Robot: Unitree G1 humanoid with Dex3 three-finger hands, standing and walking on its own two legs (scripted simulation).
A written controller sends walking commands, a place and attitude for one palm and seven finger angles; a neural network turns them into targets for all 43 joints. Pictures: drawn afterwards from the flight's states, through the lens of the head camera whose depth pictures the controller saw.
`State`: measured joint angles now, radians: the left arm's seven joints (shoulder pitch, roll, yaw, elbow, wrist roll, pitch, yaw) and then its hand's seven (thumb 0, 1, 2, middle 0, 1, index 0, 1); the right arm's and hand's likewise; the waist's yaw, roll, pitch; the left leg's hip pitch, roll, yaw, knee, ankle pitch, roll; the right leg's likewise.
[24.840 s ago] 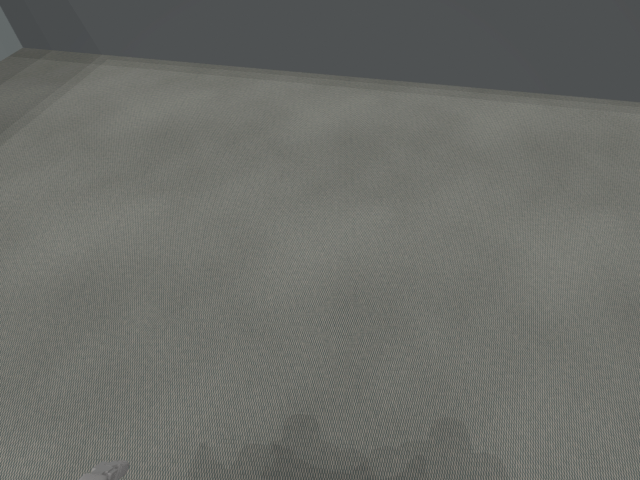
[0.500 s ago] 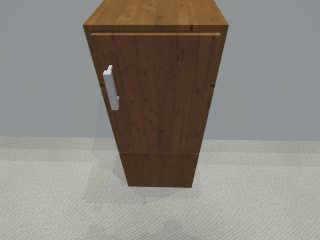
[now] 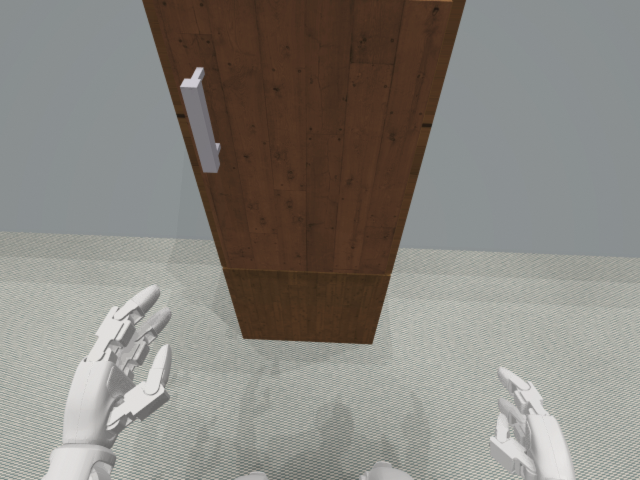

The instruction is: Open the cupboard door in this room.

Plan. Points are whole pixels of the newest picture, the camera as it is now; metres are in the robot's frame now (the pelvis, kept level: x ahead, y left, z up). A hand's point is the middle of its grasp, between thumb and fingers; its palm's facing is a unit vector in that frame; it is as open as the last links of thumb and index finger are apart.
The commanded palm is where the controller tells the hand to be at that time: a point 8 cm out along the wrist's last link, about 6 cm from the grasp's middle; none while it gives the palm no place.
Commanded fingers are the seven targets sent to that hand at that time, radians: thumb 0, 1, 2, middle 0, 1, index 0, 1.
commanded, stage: raise the hand with hooked fingers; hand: left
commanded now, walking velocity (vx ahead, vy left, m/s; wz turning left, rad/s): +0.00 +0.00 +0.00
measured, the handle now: (205, 121) +0.59 +0.20 +0.13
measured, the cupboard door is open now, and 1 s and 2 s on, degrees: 0 0 0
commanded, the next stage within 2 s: move the hooked fingers beside the handle in 1.80 s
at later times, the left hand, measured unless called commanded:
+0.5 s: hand (124, 358) +0.24 +0.23 +0.06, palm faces +0.01 -1.00 -0.07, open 10.8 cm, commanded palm +0.21 +0.29 +0.07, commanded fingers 0.00 -0.06 0.49 -0.27 -0.92 -0.27 -0.92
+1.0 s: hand (80, 294) +0.29 +0.27 +0.11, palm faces +0.04 -1.00 -0.07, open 13.6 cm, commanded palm +0.26 +0.33 +0.12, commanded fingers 0.00 -0.50 0.30 -0.30 -1.20 -0.30 -1.20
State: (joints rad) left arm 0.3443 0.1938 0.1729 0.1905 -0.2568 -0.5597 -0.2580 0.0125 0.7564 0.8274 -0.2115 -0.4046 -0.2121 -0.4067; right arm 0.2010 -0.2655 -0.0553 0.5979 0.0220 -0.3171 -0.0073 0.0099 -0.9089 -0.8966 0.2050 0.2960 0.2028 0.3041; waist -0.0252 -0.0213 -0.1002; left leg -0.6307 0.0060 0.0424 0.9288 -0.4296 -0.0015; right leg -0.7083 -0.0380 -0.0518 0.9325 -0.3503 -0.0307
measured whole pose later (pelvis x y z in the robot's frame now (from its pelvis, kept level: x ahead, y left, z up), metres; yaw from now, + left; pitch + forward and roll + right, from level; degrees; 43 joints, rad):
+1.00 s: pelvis +0.04 +0.02 +0.02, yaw +1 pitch +6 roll -2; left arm 0.14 0.38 0.36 0.13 -0.35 -0.17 -0.41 0.00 -0.40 0.34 -0.30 -1.14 -0.30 -1.14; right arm 0.25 -0.26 0.05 0.55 0.05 -0.25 -0.08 0.01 -0.91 -0.90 0.21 0.30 0.20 0.30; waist 0.01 0.03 -0.07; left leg -0.47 0.01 0.00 0.82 -0.44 0.02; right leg -0.50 -0.02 -0.09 0.76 -0.35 0.00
